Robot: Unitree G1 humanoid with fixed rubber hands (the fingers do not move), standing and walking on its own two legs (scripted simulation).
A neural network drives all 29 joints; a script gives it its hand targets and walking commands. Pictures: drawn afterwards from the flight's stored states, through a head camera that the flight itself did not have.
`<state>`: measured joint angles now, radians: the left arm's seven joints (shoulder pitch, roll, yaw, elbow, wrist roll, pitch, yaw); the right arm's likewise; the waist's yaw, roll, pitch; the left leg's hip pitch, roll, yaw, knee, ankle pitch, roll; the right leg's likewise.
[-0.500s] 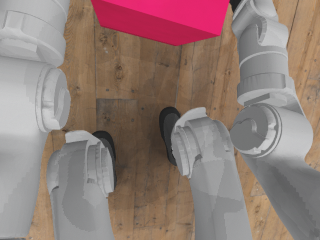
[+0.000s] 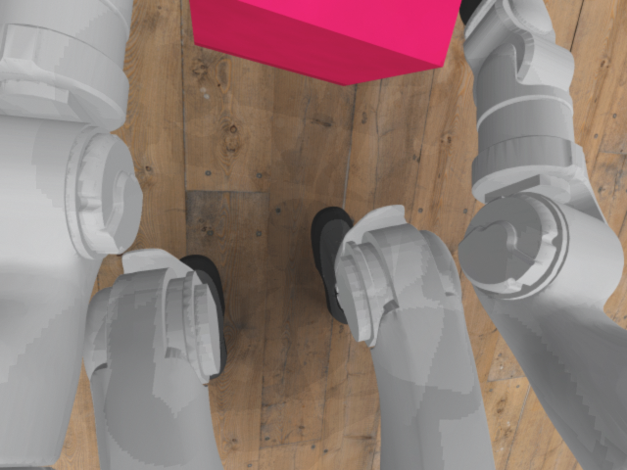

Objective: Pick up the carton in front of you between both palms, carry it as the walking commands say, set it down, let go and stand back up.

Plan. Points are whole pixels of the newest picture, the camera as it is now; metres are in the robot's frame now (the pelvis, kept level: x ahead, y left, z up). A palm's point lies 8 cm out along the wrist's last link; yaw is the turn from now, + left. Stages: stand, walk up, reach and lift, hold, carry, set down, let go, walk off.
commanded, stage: set down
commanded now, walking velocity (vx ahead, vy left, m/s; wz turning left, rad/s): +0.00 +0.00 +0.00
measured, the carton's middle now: out of the picture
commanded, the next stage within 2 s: let go in 1.30 s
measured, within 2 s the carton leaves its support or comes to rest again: neither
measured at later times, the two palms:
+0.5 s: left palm out of the picture +0.64 +0.11 -0.10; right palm out of the picture +0.52 -0.24 -0.11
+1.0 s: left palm out of the picture +0.64 +0.13 +0.05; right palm out of the picture +0.52 -0.24 +0.05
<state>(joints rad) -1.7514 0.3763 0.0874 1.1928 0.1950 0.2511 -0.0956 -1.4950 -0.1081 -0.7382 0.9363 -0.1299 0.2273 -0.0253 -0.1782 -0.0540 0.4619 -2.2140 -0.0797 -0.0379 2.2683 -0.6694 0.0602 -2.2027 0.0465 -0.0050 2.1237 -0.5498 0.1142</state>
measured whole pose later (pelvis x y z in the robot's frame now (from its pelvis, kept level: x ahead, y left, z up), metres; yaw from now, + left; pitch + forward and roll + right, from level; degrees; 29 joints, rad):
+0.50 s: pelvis +0.00 -0.01 +0.02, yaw +0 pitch +37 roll -6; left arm -1.81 0.62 -0.22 1.19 -0.14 0.24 -0.06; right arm -1.41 -0.10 -0.40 0.78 0.15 0.21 -0.23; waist -0.21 -0.01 0.42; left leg -2.15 -0.05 -0.06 2.19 -0.67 0.02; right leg -2.18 0.04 -0.03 2.05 -0.52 0.05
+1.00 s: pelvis +0.01 -0.01 +0.15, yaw +1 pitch +47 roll -4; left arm -1.67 0.57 -0.03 1.13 0.02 0.32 -0.12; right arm -1.25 -0.05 -0.47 0.61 0.05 0.32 -0.20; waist -0.23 0.02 0.13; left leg -1.95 -0.05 -0.04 1.67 -0.53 0.02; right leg -1.97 0.03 0.00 1.56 -0.41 0.05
